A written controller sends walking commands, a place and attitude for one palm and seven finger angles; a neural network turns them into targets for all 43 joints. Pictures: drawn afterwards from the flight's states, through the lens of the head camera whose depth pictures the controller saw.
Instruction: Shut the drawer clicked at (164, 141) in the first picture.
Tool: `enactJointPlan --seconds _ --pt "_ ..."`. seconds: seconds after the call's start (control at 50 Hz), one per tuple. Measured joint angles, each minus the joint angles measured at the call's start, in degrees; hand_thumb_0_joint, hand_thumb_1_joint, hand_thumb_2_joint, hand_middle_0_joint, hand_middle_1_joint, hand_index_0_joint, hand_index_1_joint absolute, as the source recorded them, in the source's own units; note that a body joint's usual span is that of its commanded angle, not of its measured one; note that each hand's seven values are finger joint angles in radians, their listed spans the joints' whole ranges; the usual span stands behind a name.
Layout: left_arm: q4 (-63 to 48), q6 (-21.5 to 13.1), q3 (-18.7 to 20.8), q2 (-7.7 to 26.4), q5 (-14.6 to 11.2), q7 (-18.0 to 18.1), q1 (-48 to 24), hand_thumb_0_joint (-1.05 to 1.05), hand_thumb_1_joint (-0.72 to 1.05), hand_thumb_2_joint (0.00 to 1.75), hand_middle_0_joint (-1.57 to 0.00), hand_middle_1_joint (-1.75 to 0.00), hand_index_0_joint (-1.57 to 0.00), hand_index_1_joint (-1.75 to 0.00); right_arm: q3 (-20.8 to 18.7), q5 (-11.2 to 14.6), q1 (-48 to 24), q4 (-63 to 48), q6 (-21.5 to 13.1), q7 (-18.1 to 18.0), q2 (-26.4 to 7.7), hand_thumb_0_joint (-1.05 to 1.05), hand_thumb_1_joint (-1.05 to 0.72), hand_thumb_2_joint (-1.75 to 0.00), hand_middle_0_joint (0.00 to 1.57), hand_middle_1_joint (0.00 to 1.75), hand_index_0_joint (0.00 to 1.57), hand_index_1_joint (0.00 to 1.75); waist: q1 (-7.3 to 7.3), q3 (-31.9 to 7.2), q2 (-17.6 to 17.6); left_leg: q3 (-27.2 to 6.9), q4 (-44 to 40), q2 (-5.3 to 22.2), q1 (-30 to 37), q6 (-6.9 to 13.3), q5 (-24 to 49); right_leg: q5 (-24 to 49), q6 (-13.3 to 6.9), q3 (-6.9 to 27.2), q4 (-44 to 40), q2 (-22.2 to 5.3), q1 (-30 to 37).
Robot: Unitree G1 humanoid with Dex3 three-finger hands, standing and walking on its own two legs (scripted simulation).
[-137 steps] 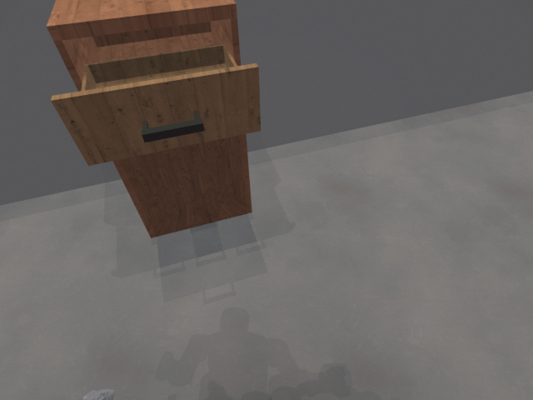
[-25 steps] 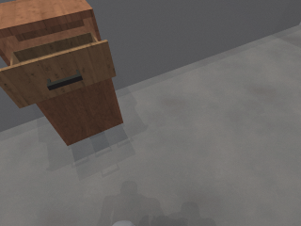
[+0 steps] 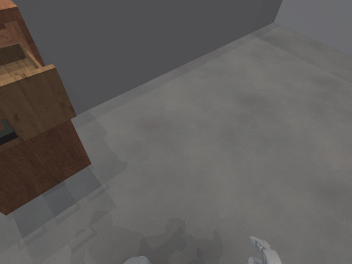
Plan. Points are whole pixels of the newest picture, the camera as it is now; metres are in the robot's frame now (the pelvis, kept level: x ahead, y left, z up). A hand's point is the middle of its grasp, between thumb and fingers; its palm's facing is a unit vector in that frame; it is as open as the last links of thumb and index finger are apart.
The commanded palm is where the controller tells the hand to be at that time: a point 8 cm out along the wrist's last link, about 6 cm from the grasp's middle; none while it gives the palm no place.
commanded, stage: walk to a spot facing it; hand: left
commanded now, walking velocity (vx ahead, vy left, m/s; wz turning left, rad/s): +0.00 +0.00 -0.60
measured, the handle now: out of the picture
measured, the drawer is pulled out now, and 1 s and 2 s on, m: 0.30 0.30 0.30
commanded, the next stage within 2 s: turn to face it in 0.24 s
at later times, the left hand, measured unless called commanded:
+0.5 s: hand (144, 197) +0.31 +0.13 -0.14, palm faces -0.32 -0.92 -0.23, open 7.4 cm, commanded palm none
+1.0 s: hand (87, 237) +0.18 +0.26 -0.16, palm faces +0.08 -0.97 -0.24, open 7.3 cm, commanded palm none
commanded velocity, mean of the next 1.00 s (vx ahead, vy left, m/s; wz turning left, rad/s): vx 0.00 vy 0.00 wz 0.23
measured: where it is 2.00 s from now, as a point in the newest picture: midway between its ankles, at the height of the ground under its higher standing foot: outside the picture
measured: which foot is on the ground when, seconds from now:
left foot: down 0.00-0.48, up 0.50-0.80, down 0.82-1.00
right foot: up 0.00-0.44, down 0.46-0.84, up 0.86-1.00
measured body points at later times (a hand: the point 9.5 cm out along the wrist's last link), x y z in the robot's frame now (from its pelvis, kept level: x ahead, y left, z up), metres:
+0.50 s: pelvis +0.11 +0.00 +0.00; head +0.14 -0.02 +0.45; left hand +0.32 +0.17 -0.12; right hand -0.01 -0.21 -0.15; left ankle +0.05 +0.11 -0.71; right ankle +0.12 -0.11 -0.72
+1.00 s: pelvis +0.12 +0.04 +0.02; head +0.15 +0.07 +0.46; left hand +0.18 +0.31 -0.14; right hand +0.17 -0.22 -0.11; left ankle +0.14 +0.11 -0.72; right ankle +0.10 -0.12 -0.63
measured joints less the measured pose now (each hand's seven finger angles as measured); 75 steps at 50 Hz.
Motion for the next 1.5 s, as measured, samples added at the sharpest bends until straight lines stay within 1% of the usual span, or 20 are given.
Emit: enactJointPlan --seconds 0.06,0.12,0.2,0.28,0.36,0.44,0.48,0.56,0.64,0.74,0.82,0.84,0.9,0.96,1.02,1.18,1.34,1.36,1.42,1.5 --pt "-0.92 1.22 0.91 1.93 0.35 -0.49 -3.68 0.01 0.91 0.9 -0.2 -0.3 -0.2 -0.3 0.65 -0.11 2.62 0.74 -0.08 -0.66 0.57 0.01 -0.91 -0.9 0.2 0.3 0.2 0.3 -0.14 0.26 -1.38 3.34 -1.55 0.67 4.24 -0.21 -2.28 2.98 1.59 -6.23 19.94 -2.34 -10.9" --pt "-3.62 2.22 1.36 3.12 0.7 -1.48 -8.18 0.01 0.91 0.9 -0.19 -0.3 -0.2 -0.3 0.49 -0.3 5.8 2.61 -0.05 -1.34 0.21 0.01 -0.91 -0.9 0.2 0.3 0.2 0.3 -0.62 0.47 -0.92 5.17 -6.17 1.01 8.32 0.29 -1.53 7.08 2.85 -10.86 24.37 -5.47 -18.8" --pt "-7.15 3.27 1.39 3.45 0.86 -2.06 -12.97 0.01 0.91 0.9 -0.19 -0.3 -0.19 -0.3 -0.2 -0.25 9.23 5.02 0.59 -1.65 -1.11 0.01 -0.91 -0.9 0.2 0.3 0.2 0.3 -1.68 0.67 0.36 8.04 -10.64 1.45 12.29 0.82 -1.26 11.01 4.16 -12.9 19.72 -8.52 -25.05" --pt "-8.61 4.28 1.15 3.26 1.09 -2.29 -16.76 0.0 0.92 0.9 -0.19 -0.3 -0.19 -0.3 -0.78 -0.27 11.98 6.26 1.1 -1.55 -2.34 0.01 -0.91 -0.9 0.2 0.3 0.2 0.3 -3.41 1.17 1.11 11.07 -12.29 1.73 15.11 0.6 -2.38 14.94 5.07 -13.65 12.65 -10.41 -26.95" --pt "-9.02 4.99 0.5 2.39 1.13 -2.47 -19.66 0.0 0.92 0.9 -0.19 -0.3 -0.19 -0.3 -1.28 -0.62 13.83 6.86 1.68 -1.31 -3.23 0.01 -0.91 -0.9 0.2 0.3 0.2 0.3 -5.42 1.86 2.05 13.9 -11.0 2.71 16.76 -0.12 -5.0 14.76 4.96 -15.17 3.0 -10.98 -24.44" --pt "-8.97 4.13 -0.79 1.05 1.37 -1.95 -22.05 0.0 0.91 0.9 -0.19 -0.3 -0.19 -0.3 -1.26 -0.91 15.84 7.88 1.9 -1.16 -3.41 0.01 -0.91 -0.9 0.2 0.3 0.2 0.3 -7.92 1.99 2.94 15.03 -7.15 4.06 16.78 -1.47 -8.62 13.99 3.57 -16.49 -7.97 -9.93 -18.11" --pt "-8.74 2.44 -1.75 0.17 1.58 -1.42 -22.81 0.0 0.91 0.9 -0.19 -0.3 -0.19 -0.3 -1.01 -0.49 17.29 9.18 2.13 -1.07 -3.11 0.01 -0.91 -0.9 0.2 0.3 0.2 0.3 -8.38 1.34 3.36 14.03 -2.08 5.12 14.98 -2.33 -10.96 15.58 2.63 -17.33 -14.04 -9.24 -14.06" --pt "-7.22 -0.01 -4.22 -2.87 0.9 -0.52 -23.79 0.0 0.91 0.9 -0.19 -0.3 -0.2 -0.3 -0.53 0.58 16.81 11.56 4.32 -1.25 -2.14 0.01 -0.91 -0.9 0.2 0.3 0.19 0.3 -8.9 1.7 5.29 2.86 14.74 4.13 7.46 -3.39 -17.34 13.28 0.9 -19.99 -13.28 -8.73 -11.8" --pt "-6.33 0.91 -4.73 -4.67 0.76 0.2 -22.46 0.0 0.91 0.9 -0.2 -0.3 -0.2 -0.3 -0.65 0.59 15.28 11.64 5.91 -0.81 -0.29 0.01 -0.91 -0.9 0.2 0.3 0.19 0.3 -8.14 0.43 4.23 -0.85 22.38 3.32 1.97 -4.24 -14.98 13.86 1.2 -22.25 -16.15 -9.89 -8.47" --pt "-6.13 1.84 -3.03 -3.9 0.78 0.67 -20.56 -0.01 0.91 0.9 -0.2 -0.3 -0.2 -0.3 -1.45 0.3 12.3 8.97 6.07 -0.07 0.59 0.01 -0.91 -0.9 0.2 0.3 0.2 0.3 -7.01 -0.07 2.51 -0.03 17.29 3.65 0.05 -4.76 -11.99 13.8 2.41 -25.25 -16.74 -12.04 -7.29" --pt "-6.55 2.85 -1.57 -1.25 0.9 0.73 -19.28 -0.01 0.92 0.9 -0.2 -0.3 -0.2 -0.3 -2.18 -0.07 10.63 6.4 5.42 0.26 -0.48 0.01 -0.92 -0.9 0.2 0.3 0.2 0.3 -5.89 0.09 1.58 1.76 4.63 3.44 3.25 -4.62 -5.34 11.59 4.08 -27.82 -12.31 -14.4 -8.72" --pt "-6.69 3.27 -1.16 -0.49 0.69 0.69 -18.69 -0.01 0.91 0.9 -0.2 -0.3 -0.2 -0.3 -2.41 -0.22 10.45 5.86 5.0 0.33 -0.95 0.01 -0.92 -0.9 0.2 0.3 0.2 0.3 -5.7 -0.16 1.3 1.82 2.99 2.81 3.52 -2.84 -5.33 10.24 4.56 -27.98 -9.9 -15.23 -9.94" --pt "-6.3 5.11 0.32 2.04 0.67 0.75 -17.26 -0.01 0.91 0.9 -0.2 -0.3 -0.2 -0.3 -2.59 -0.74 9.18 4.85 4.13 0.21 -1.43 0.01 -0.92 -0.9 0.2 0.3 0.2 0.3 -5.02 0.29 0.0 2.01 3.89 1.29 2.41 0.88 -6.04 1.19 5.75 -20.82 4.27 -13.67 -16.3" --pt "-5.37 5.73 1.21 3.37 0.86 0.41 -16.59 0.0 0.92 0.9 -0.2 -0.3 -0.2 -0.3 -2.44 -0.77 9.14 4.36 3.68 -0.49 -2.02 0.01 -0.91 -0.9 0.2 0.3 0.2 0.3 -4.97 0.43 0.34 0.73 -1.07 -0.06 3.54 1.38 -2.77 4.61 6.34 -16.11 14.7 -11.58 -20.81" --pt "-5.39 5.33 1.29 3.9 0.74 0.02 -15.84 0.0 0.92 0.9 -0.19 -0.3 -0.19 -0.3 -2.27 -0.53 9.15 4.44 3.77 -0.7 -2.74 0.01 -0.91 -0.9 0.2 0.3 0.2 0.3 -4.43 0.35 1.05 -0.78 -6.93 -1.38 5.2 1.84 0.81 8.84 7.14 -13.73 16.84 -10.95 -22.27" --pt "-5.77 5.44 0.72 3.8 0.38 0.2 -15.39 0.01 0.91 0.9 -0.19 -0.3 -0.19 -0.3 -2.61 -0.31 8.33 4.22 4.27 -0.25 -3.6 0.01 -0.91 -0.9 0.2 0.3 0.2 0.3 -4.7 -0.19 2.2 -5.66 -12.63 -3.71 6.23 1.64 5.28 7.81 8.17 -11.03 6.55 -10.08 -18.2" --pt "-8.23 4.17 -0.94 1.12 -0.17 0.18 -17.14 0.01 0.91 0.9 -0.2 -0.3 -0.2 -0.3 -3.54 -0.37 6.93 3.8 5.82 0.31 -4.96 0.01 -0.91 -0.9 0.2 0.3 0.2 0.3 -5.54 -0.43 4.29 -11.35 -9.57 -5.54 2.89 -0.74 5.96 8.46 6.53 -11.09 -12.36 -7.34 -9.9" --pt "-8.91 3.68 -1.17 1.01 -0.1 0.15 -16.76 0.01 0.91 0.9 -0.2 -0.3 -0.2 -0.3 -3.74 -0.21 7.03 3.54 6.09 0.43 -5.11 0.01 -0.91 -0.9 0.2 0.3 0.2 0.3 -5.34 -0.88 4.1 -11.79 -8.18 -6.22 1.83 -1.26 5.58 9.71 5.88 -11.23 -17.47 -7.6 -7.75" --pt "-9.32 3.18 -2.12 -0.44 0.55 0.39 -16.23 0.0 0.91 0.9 -0.2 -0.3 -0.2 -0.3 -4.74 -0.18 6.39 3.63 7.09 0.63 -6.28 0.01 -0.91 -0.9 0.2 0.3 0.2 0.3 -5.02 -0.61 5.76 -10.94 6.24 -6.19 -3.46 -2.78 -5.98 11.83 3.5 -13.63 -17.88 -7.76 -7.12" --pt "-9.28 2.86 -2.67 -1.11 0.58 0.49 -14.58 0.01 0.91 0.9 -0.2 -0.3 -0.2 -0.3 -5.13 -0.47 6.28 3.7 7.56 1.5 -7.12 0.01 -0.91 -0.9 0.2 0.3 0.2 0.3 -5.17 -0.43 5.41 -7.03 24.86 -4.07 -7.74 -4.49 -5.99 12.87 3.13 -16.75 -20.15 -9.58 -4.51"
